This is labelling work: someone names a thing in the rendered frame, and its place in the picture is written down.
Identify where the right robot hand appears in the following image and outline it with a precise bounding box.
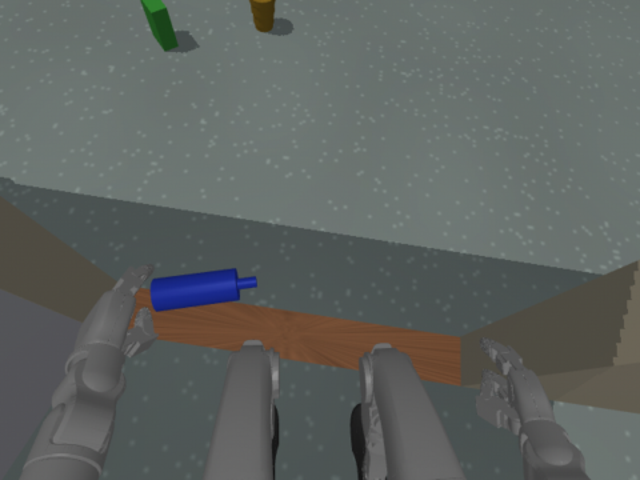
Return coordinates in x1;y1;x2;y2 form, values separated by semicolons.
475;337;556;436

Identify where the right robot arm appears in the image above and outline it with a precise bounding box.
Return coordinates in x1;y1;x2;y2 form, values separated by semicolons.
518;420;591;480

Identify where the left robot hand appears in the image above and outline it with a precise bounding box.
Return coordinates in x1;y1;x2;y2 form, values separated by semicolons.
74;264;159;358

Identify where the left robot arm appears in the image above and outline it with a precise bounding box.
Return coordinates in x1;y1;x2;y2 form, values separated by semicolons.
19;344;126;480

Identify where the right robot foot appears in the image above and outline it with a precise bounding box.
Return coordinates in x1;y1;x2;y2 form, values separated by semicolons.
350;403;387;480

